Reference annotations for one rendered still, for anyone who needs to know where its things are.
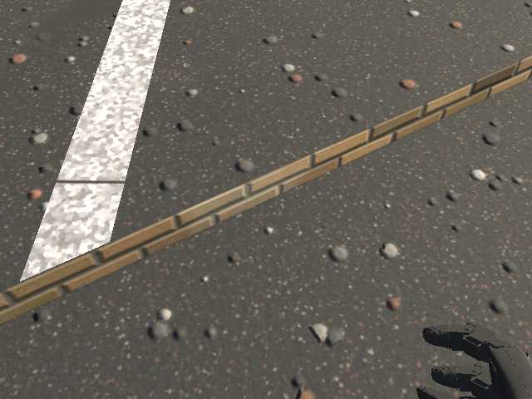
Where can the right robot hand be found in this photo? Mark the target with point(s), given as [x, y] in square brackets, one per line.
[509, 375]

